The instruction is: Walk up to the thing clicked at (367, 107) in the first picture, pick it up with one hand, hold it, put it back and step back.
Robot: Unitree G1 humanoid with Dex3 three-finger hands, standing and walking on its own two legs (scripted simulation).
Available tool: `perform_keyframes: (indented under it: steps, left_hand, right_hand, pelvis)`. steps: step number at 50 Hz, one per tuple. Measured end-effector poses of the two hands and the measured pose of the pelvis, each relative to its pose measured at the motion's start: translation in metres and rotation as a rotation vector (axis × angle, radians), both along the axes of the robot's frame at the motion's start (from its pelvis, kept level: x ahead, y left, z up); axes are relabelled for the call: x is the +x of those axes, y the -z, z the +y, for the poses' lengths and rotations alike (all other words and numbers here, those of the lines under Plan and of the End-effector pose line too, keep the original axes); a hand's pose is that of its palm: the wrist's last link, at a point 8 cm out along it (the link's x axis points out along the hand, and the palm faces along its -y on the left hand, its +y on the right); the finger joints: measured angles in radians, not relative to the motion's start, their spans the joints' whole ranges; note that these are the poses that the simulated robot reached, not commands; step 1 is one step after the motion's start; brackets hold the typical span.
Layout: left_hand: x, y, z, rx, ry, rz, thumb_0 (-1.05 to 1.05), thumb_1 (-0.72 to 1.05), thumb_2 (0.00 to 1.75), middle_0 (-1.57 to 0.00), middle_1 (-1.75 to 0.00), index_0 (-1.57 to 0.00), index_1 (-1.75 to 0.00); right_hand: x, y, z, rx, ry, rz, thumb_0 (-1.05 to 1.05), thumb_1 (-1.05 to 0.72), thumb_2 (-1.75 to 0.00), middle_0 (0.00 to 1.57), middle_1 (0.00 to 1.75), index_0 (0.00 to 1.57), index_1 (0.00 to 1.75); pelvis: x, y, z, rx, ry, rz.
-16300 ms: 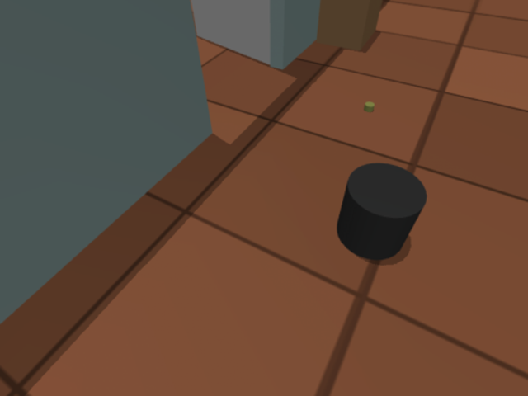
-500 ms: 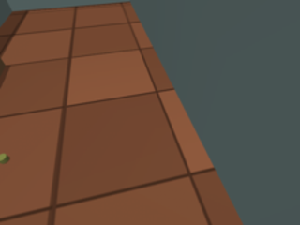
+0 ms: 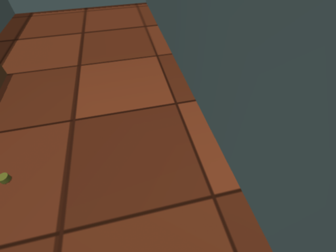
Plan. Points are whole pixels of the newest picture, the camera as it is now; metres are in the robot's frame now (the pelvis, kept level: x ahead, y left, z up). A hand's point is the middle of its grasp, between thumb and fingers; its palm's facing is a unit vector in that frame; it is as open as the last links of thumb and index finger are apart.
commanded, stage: stand
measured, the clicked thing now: (4, 178) +0.72 +1.13 -0.76
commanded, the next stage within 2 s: walk up in 0.20 s
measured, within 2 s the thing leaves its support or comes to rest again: neither
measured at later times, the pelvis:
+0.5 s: pelvis +0.06 +0.06 -0.03, yaw +7 degrees
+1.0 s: pelvis +0.29 +0.07 -0.03, yaw +13 degrees
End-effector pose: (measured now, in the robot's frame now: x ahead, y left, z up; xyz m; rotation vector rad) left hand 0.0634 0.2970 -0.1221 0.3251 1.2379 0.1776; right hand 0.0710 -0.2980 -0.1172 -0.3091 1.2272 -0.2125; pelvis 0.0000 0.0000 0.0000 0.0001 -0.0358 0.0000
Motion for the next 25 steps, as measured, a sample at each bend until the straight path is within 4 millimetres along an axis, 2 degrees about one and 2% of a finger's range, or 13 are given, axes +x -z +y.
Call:
perform_keyframes:
  steps: [11,15,18,21,25]
  left_hand:
    - [-0.002,0.002,0.000,-0.010,-0.003,0.001,0.01,0.90,0.89,-0.21,-0.30,-0.21,-0.30]
    - [-0.005,-0.002,0.013,-0.010,-0.037,-0.062,0.01,0.90,0.89,-0.21,-0.30,-0.21,-0.30]
    - [-0.015,-0.004,0.034,0.018,-0.085,-0.074,0.01,0.90,0.89,-0.21,-0.30,-0.21,-0.30]
    - [-0.022,-0.002,0.062,0.042,-0.118,-0.038,0.01,0.90,0.89,-0.21,-0.30,-0.21,-0.30]
    - [-0.013,0.016,0.102,0.061,-0.141,0.003,0.01,0.90,0.89,-0.21,-0.30,-0.21,-0.30]
  right_hand:
    - [-0.002,-0.001,-0.001,0.002,0.002,0.007,0.00,-0.90,-0.90,0.21,0.30,0.20,0.30]
    - [0.004,-0.001,-0.007,0.001,-0.029,0.020,0.00,-0.90,-0.90,0.21,0.30,0.20,0.30]
    - [0.024,-0.004,-0.006,-0.021,-0.070,0.034,0.00,-0.90,-0.90,0.21,0.30,0.20,0.30]
    - [0.053,-0.010,0.001,-0.041,-0.107,0.005,0.01,-0.90,-0.90,0.21,0.30,0.20,0.30]
    - [0.095,-0.010,0.019,-0.084,-0.136,-0.052,0.00,-0.90,-0.90,0.20,0.30,0.20,0.30]
  pelvis:
    - [0.000,0.000,0.001,-0.004,-0.009,0.003]
    - [0.009,0.005,0.004,-0.016,-0.046,0.016]
    - [0.020,0.007,0.015,-0.022,-0.063,0.020]
    - [0.037,0.012,0.030,-0.034,-0.092,0.014]
    - [0.063,0.028,0.055,-0.013,-0.118,0.001]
